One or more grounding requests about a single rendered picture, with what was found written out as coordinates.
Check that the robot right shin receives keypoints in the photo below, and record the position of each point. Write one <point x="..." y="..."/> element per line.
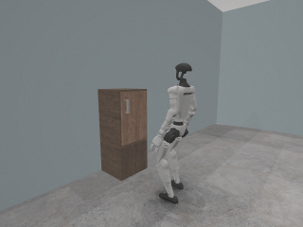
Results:
<point x="174" y="167"/>

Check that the right robot forearm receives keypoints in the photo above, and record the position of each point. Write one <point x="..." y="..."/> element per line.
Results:
<point x="188" y="118"/>

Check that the handle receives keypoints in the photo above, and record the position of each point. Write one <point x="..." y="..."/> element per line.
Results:
<point x="127" y="106"/>

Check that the robot left upper arm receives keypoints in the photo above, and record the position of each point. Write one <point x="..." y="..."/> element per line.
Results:
<point x="173" y="92"/>

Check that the robot right upper arm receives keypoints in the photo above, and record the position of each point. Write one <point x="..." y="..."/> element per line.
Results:
<point x="193" y="104"/>

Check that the right robot thigh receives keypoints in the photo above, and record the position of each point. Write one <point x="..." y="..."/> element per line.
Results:
<point x="171" y="154"/>

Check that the cupboard door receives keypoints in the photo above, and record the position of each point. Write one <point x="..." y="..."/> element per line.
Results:
<point x="133" y="124"/>

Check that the robot left hand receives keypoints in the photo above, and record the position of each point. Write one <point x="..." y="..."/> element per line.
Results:
<point x="157" y="141"/>

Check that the left robot forearm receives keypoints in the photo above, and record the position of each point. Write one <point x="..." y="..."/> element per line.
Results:
<point x="166" y="124"/>

